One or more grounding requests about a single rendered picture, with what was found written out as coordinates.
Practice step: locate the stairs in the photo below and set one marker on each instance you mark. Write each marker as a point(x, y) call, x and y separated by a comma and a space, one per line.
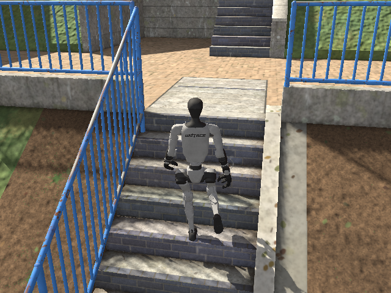
point(242, 28)
point(148, 247)

